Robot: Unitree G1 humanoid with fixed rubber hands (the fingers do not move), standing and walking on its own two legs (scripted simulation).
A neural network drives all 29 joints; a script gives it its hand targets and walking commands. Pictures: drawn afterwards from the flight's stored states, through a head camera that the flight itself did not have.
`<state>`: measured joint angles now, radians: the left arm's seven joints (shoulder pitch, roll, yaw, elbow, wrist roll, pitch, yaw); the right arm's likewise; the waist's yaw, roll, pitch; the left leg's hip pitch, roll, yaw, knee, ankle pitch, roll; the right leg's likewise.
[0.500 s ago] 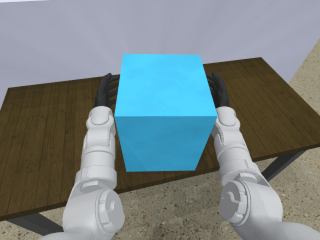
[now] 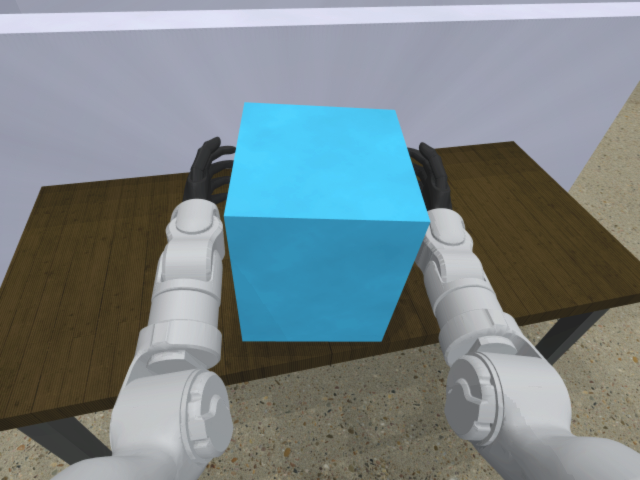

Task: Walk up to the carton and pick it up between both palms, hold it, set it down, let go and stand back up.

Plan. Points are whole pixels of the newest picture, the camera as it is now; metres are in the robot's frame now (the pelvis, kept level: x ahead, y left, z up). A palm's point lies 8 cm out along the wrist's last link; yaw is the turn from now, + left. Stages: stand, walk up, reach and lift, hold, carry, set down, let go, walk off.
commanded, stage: reach and lift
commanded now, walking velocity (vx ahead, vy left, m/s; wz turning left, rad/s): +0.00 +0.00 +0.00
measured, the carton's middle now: (316, 228) +0.41 +0.00 +0.10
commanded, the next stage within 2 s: none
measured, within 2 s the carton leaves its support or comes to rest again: neither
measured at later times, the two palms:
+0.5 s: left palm (195, 186) +0.38 +0.15 +0.19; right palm (444, 192) +0.38 -0.15 +0.18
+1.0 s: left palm (189, 160) +0.37 +0.14 +0.23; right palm (461, 165) +0.37 -0.15 +0.23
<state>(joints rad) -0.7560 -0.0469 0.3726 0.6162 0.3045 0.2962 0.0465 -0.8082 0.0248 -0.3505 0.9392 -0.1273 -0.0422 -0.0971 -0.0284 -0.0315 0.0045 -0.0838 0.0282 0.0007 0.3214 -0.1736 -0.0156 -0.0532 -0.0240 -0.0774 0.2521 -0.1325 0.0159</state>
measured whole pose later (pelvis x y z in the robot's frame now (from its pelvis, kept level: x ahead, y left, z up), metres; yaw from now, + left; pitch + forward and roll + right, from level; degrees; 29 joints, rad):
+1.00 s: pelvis -0.01 +0.00 +0.00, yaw +1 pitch -9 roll -1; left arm -0.81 0.00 0.35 0.36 0.33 0.67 0.01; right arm -0.93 -0.05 -0.11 0.85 0.17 0.26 -0.17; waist -0.11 -0.05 0.00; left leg 0.00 0.03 -0.01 0.34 -0.18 -0.01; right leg 0.04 -0.02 -0.08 0.27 -0.14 0.02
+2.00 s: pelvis +0.01 +0.00 +0.00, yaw +1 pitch -7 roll -1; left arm -0.87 0.04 0.37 0.30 0.30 0.84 -0.03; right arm -1.05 -0.13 0.02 0.75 0.34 0.52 -0.27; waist -0.13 -0.01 -0.09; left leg -0.03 0.03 -0.02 0.35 -0.21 -0.02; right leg 0.01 0.00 -0.06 0.26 -0.16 0.01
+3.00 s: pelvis +0.00 -0.02 +0.00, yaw +1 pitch -4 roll -1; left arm -1.02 0.12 0.38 0.50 0.27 0.86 -0.06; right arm -1.24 -0.16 0.02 0.94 0.38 0.60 -0.30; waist -0.09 -0.01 -0.16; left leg -0.10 0.04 -0.06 0.36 -0.19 -0.04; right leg -0.05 0.02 -0.06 0.28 -0.15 -0.01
